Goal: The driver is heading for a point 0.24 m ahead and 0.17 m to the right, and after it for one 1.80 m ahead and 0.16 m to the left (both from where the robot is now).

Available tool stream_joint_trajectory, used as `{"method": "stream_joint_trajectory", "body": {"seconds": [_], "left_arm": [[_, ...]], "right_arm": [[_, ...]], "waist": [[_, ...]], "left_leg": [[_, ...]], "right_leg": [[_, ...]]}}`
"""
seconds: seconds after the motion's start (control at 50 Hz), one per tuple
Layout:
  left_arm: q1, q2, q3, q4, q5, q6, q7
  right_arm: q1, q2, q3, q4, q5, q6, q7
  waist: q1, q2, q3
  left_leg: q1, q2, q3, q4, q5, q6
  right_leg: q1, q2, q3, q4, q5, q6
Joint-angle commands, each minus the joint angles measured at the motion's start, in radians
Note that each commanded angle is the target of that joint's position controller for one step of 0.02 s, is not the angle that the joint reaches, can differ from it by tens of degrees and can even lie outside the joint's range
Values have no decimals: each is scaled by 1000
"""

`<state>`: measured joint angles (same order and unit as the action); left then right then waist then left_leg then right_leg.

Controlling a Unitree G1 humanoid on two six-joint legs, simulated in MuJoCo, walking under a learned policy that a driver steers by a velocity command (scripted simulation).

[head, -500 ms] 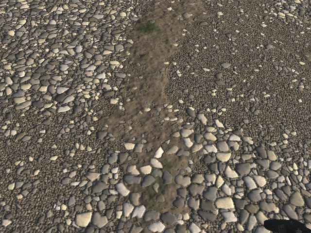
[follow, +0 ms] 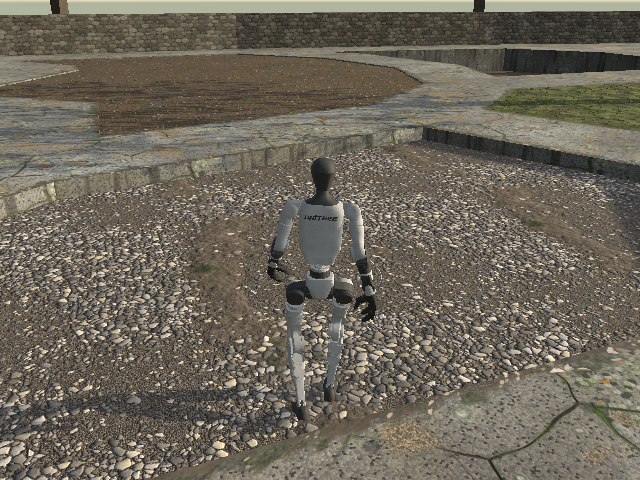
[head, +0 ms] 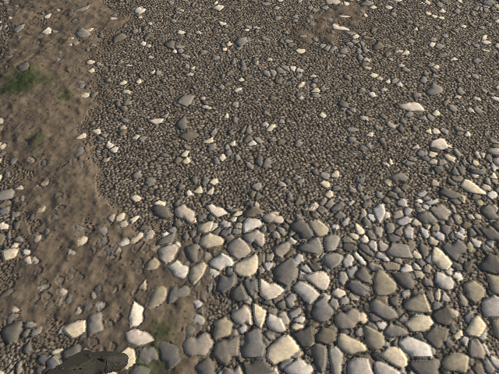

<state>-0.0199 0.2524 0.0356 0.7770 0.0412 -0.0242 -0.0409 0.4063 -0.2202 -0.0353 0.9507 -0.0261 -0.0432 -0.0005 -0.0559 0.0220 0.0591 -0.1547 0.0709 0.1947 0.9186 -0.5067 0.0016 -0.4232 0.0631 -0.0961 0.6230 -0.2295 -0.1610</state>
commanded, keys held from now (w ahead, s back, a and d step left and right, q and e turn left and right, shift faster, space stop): w+e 0.08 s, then e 0.44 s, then q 0.48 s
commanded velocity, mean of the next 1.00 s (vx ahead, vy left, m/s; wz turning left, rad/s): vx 0.16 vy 0.00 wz -0.27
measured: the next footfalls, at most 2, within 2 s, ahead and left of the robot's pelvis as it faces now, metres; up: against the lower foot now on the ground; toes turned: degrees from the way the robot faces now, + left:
left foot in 0.44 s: +0.35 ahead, +0.08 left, +0.00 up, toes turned -18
right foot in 0.80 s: +0.21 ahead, -0.10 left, +0.00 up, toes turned -15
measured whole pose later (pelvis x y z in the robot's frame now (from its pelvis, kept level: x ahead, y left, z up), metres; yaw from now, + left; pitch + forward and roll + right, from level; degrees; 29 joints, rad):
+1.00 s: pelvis +0.21 +0.02 +0.02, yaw -12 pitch +0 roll +0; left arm 0.18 0.24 0.02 0.85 0.02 0.02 0.05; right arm 0.26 -0.29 -0.06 0.85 -0.02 0.06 0.01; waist -0.02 0.04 0.05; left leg -0.42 -0.03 0.01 0.95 -0.45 0.00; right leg -0.17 -0.01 -0.05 0.42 -0.25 -0.02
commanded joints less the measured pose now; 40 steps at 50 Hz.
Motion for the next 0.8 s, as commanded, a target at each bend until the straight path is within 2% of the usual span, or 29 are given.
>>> {"method": "stream_joint_trajectory", "body": {"seconds": [0.02, 0.04, 0.06, 0.08, 0.1, 0.12, 0.14, 0.18, 0.26, 0.32, 0.36, 0.4, 0.42, 0.44, 0.46, 0.48, 0.5, 0.52, 0.54, 0.56, 0.6, 0.62, 0.66, 0.68, 0.72, 0.74, 0.78, 0.8], "left_arm": [[369, 232, 74, 66, -24, 25, 41], [308, 185, 64, 62, -29, 20, 43], [257, 162, 59, 53, -33, 9, 45], [224, 144, 53, 47, -36, -1, 46], [212, 139, 50, 40, -40, -14, 44], [218, 149, 53, 41, -45, -25, 39], [231, 165, 59, 46, -44, -29, 36], [271, 177, 63, 56, -42, -29, 37], [350, 167, 62, 70, -41, -10, 43], [393, 171, 64, 72, -32, 4, 53], [385, 177, 67, 64, -26, 12, 61], [326, 194, 73, 43, -29, 11, 64], [287, 188, 70, 31, -45, 4, 60], [312, 120, 51, -10, -63, -6, 56], [489, 85, 50, -2, -73, 6, 65], [503, 157, 62, 42, -32, 29, 74], [425, 174, 69, 42, -19, 43, 65], [379, 160, 69, 30, -18, 53, 55], [347, 147, 67, 20, -15, 65, 44], [358, 125, 59, 24, -17, 74, 35], [374, 95, 46, 30, -27, 77, 33], [374, 82, 37, 36, -27, 78, 35], [358, 55, 16, 51, -20, 85, 41], [331, 54, 8, 54, -19, 89, 46], [293, 82, 8, 53, -26, 90, 57], [297, 90, 8, 58, -29, 86, 62], [323, 104, 9, 71, -27, 65, 73], [321, 149, 15, 64, -13, 50, 82]], "right_arm": [[-140, -164, -34, -168, 4, -34, 14], [-132, -153, -30, -160, 11, -44, 14], [-117, -144, -31, -146, 1, -34, 11], [-78, -132, -29, -135, -16, -14, 11], [-64, -120, -28, -132, -20, 4, 9], [-66, -117, -30, -137, -17, 13, 8], [-77, -108, -29, -143, -13, 19, 7], [-132, -98, -26, -165, -9, 24, 2], [-263, -105, -18, -215, -1, 29, -6], [-329, -121, -11, -237, 5, 24, -9], [-315, -142, -11, -235, 10, 16, -14], [-222, -173, -17, -209, 11, 4, -25], [-142, -189, -22, -191, 2, -9, -33], [-46, -270, -36, -192, -10, -20, -47], [-95, -313, -43, -221, 10, 2, -41], [-118, -244, -37, -226, 26, 21, -37], [-172, -171, -15, -243, 25, 28, -39], [-234, -143, -5, -253, 15, 37, -41], [-246, -141, -2, -251, 9, 39, -43], [-239, -147, -3, -240, 2, 38, -41], [-221, -144, -1, -215, -2, 25, -30], [-224, -136, 3, -205, -1, 18, -26], [-239, -124, 14, -188, -1, 13, -16], [-229, -137, 11, -177, -1, 16, -9], [-201, -192, -9, -164, -1, 34, 3], [-203, -214, -19, -164, 4, 46, 8], [-195, -222, -28, -162, 17, 63, 10], [-184, -192, -23, -171, 24, 62, 11]], "waist": [[170, -95, -134], [120, -47, -48], [71, -26, -14], [32, -27, -21], [14, -25, -37], [5, -15, -50], [0, -20, -52], [18, -38, -56], [76, -88, -69], [108, -99, -70], [99, -110, -68], [46, -124, -78], [-8, -96, -102], [-18, 64, -234], [65, 251, -357], [76, 123, -326], [70, 44, -204], [82, 36, -132], [77, 90, -92], [78, 126, -81], [87, 112, -111], [93, 106, -121], [96, 131, -130], [80, 158, -124], [58, 175, -108], [68, 159, -97], [91, 113, -71], [85, 30, -76]], "left_leg": [[-723, 3, -210, 438, 64, 7], [-652, 35, -210, 327, 131, 8], [-557, 50, -212, 257, 147, -1], [-474, 55, -214, 215, 151, -15], [-421, 42, -205, 194, 158, -27], [-392, 27, -196, 163, 180, -39], [-379, 15, -187, 131, 206, -47], [-386, -1, -177, 68, 265, -58], [-400, -31, -186, -65, 379, -48], [-399, -66, -200, -162, 371, -34], [-334, -88, -221, -255, 337, -20], [-173, -111, -230, -406, 352, 6], [-24, -78, -244, -532, 505, 27], [213, 183, -448, -511, 848, 88], [337, 432, -718, -493, 1227, 256], [233, 410, -712, -504, 1064, 281], [122, 332, -585, -540, 898, 253], [42, 264, -482, -583, 759, 218], [-13, 212, -424, -613, 711, 204], [-60, 174, -374, -624, 735, 207], [-74, 154, -329, -617, 801, 217], [-78, 149, -317, -618, 794, 217], [-94, 128, -313, -632, 684, 205], [-94, 117, -330, -637, 617, 202], [-94, 111, -390, -632, 492, 203], [-112, 110, -415, -625, 443, 196], [-198, 95, -451, -604, 359, 140], [-265, 64, -435, -554, 292, 90]], "right_leg": [[677, -395, 663, -343, -34, -232], [518, -346, 558, -362, 104, -189], [405, -289, 476, -374, 246, -158], [333, -249, 417, -382, 329, -146], [297, -230, 378, -372, 474, -140], [273, -212, 343, -360, 598, -137], [253, -197, 318, -347, 688, -131], [242, -175, 296, -322, 779, -110], [287, -156, 319, -270, 797, -60], [356, -165, 372, -213, 799, -47], [368, -163, 414, -159, 784, -22], [330, -133, 452, -77, 729, 24], [276, -82, 439, 34, 667, 59], [158, -11, 352, 289, 313, 103], [-8, 154, 214, 497, -485, 117], [-30, 62, 203, 607, -446, 118], [-43, 33, 201, 621, -365, 128], [-50, 4, 189, 596, -307, 144], [-43, -6, 189, 571, -269, 158], [-8, 8, 184, 568, -243, 170], [44, 32, 193, 490, -224, 175], [71, 30, 195, 414, -219, 175], [148, 0, 160, 211, -212, 172], [176, -9, 129, 130, -209, 170], [202, 6, 99, 29, -188, 166], [228, 11, 88, -40, -147, 159], [332, -5, 106, -234, -34, 129], [383, -117, 224, -307, -68, 101]]}}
